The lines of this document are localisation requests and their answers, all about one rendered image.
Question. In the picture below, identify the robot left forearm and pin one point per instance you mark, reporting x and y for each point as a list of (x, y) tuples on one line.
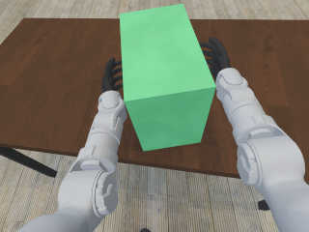
[(101, 148)]

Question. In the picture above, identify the right robot hand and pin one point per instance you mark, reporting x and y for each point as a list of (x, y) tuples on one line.
[(218, 54)]

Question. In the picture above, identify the left robot upper arm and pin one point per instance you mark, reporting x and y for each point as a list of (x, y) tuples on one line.
[(85, 198)]

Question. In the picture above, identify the robot right forearm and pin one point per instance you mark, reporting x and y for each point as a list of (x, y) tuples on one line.
[(243, 110)]

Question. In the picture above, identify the carton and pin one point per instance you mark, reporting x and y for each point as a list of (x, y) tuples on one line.
[(167, 83)]

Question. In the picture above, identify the table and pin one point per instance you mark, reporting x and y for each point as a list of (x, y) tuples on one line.
[(51, 72)]

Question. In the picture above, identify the left robot hand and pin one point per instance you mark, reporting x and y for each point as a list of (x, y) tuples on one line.
[(108, 82)]

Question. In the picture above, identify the right robot upper arm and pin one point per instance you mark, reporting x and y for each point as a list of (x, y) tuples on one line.
[(275, 167)]

